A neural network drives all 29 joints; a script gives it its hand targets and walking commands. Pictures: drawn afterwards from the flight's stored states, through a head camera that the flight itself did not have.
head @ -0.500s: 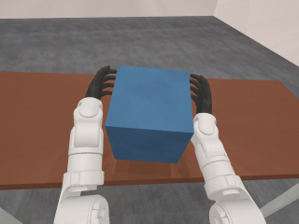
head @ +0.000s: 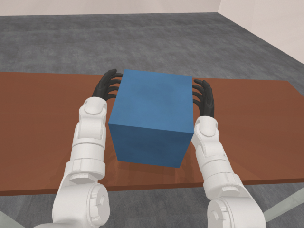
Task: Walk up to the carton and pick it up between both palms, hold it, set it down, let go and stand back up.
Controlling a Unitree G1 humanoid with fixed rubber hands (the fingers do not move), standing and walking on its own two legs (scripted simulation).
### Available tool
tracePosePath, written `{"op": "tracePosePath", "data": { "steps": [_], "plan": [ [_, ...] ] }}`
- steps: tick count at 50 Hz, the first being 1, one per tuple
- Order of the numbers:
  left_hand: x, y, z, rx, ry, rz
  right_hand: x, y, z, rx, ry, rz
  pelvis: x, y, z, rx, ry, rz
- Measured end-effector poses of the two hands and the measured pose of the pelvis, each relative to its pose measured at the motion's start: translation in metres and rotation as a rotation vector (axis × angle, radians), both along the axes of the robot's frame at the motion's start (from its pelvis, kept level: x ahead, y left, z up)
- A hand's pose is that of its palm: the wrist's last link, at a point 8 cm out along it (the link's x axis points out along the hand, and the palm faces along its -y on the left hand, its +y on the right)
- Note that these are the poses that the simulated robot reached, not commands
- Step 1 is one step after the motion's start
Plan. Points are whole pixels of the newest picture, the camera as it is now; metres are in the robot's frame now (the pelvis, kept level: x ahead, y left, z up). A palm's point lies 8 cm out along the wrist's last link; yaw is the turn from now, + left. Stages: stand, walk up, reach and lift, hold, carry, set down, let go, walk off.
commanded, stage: set down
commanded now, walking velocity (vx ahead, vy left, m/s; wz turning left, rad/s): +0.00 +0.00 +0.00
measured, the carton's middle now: (153, 120) +0.37 -0.02 +0.10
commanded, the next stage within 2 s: none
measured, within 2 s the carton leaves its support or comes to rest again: neither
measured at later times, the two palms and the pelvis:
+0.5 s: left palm (103, 99) +0.43 +0.12 +0.13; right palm (200, 119) +0.36 -0.15 +0.11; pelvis +0.01 +0.00 +0.00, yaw -1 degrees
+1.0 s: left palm (101, 99) +0.45 +0.13 +0.11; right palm (192, 122) +0.37 -0.14 +0.09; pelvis +0.01 +0.01 +0.00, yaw -1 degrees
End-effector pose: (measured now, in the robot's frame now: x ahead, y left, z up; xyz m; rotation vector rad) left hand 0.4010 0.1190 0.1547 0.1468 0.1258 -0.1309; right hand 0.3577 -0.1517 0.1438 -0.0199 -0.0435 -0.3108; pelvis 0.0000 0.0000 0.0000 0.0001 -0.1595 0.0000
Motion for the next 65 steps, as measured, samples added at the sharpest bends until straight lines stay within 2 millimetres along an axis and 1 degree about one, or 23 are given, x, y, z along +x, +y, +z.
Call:
{"op": "tracePosePath", "data": {
  "steps": [8,13,20,29,34,43,51,55,65],
  "plan": [
    [0.01,0.0,-0.009,0.015,0.029,-0.014,0.006,0.001,-0.012,0.016,0.033,-0.012,0.004,0.001,0.0,-0.002,0.007,-0.006],
    [0.013,0.003,-0.022,0.008,0.06,-0.025,0.006,0.004,-0.022,0.02,0.064,-0.022,0.006,0.0,0.0,-0.002,0.022,-0.005],
    [0.022,0.001,-0.022,0.016,0.06,-0.052,0.007,0.003,-0.025,0.033,0.067,-0.048,0.007,0.001,0.0,-0.006,0.056,-0.006],
    [0.027,-0.001,-0.031,0.009,0.093,-0.079,0.004,0.004,-0.038,0.035,0.104,-0.079,0.005,0.005,0.0,-0.009,0.082,-0.018],
    [0.031,0.004,-0.039,0.006,0.124,-0.079,0.006,0.01,-0.046,0.039,0.137,-0.083,0.004,0.007,0.0,-0.01,0.103,-0.028],
    [0.037,0.015,-0.045,0.002,0.13,-0.071,0.013,0.02,-0.051,0.033,0.151,-0.078,0.006,0.011,0.0,-0.014,0.136,-0.013],
    [0.047,0.007,-0.046,0.007,0.136,-0.099,0.013,0.016,-0.058,0.035,0.166,-0.11,0.01,0.013,0.0,-0.017,0.165,-0.019],
    [0.05,0.005,-0.052,0.007,0.16,-0.103,0.013,0.014,-0.066,0.038,0.195,-0.117,0.011,0.014,0.0,-0.017,0.166,-0.025],
    [0.051,0.008,-0.063,0.0,0.158,-0.091,0.016,0.017,-0.076,0.033,0.202,-0.109,0.016,0.009,-0.001,-0.019,0.2,-0.023]
  ]
}}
